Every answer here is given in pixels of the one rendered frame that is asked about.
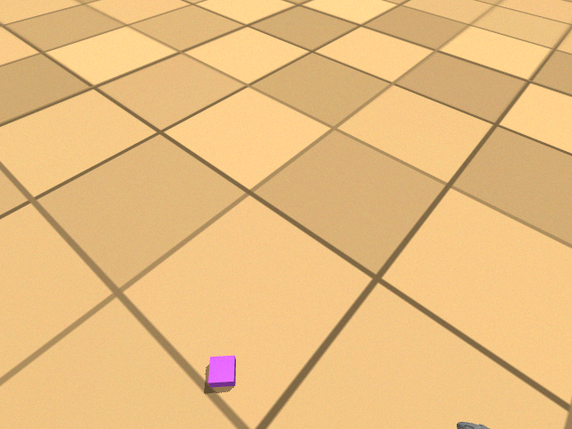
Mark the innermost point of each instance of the small box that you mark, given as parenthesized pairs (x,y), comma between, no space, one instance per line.
(222,371)

